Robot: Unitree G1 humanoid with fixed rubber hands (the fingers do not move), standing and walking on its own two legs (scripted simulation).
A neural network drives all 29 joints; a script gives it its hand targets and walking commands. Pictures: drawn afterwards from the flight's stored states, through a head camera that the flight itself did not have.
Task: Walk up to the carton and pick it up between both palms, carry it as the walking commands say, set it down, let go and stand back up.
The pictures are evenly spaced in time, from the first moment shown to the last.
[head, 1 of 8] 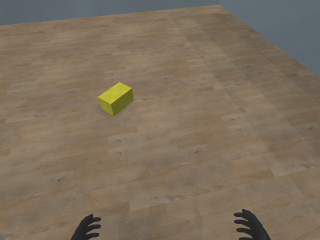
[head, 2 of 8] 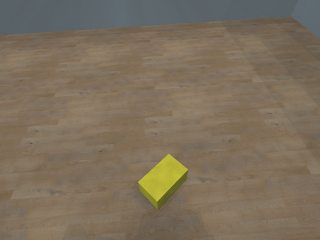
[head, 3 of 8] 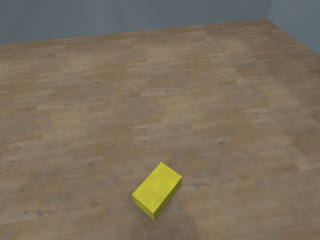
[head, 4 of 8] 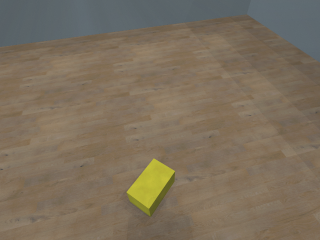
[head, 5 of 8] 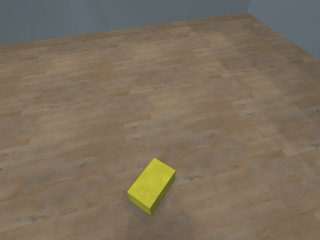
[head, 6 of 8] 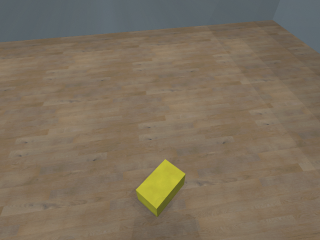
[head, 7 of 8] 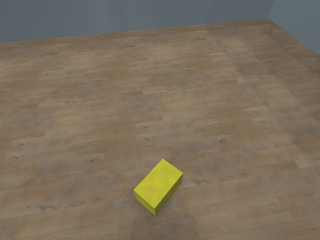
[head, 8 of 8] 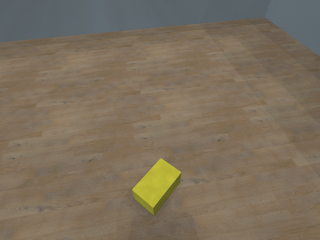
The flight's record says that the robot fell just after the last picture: no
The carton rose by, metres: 0.00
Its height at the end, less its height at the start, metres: +0.00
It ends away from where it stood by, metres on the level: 0.00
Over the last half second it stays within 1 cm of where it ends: yes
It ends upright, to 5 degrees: yes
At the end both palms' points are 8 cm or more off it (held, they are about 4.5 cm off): yes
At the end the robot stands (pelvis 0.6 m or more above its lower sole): yes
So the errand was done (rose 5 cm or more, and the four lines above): no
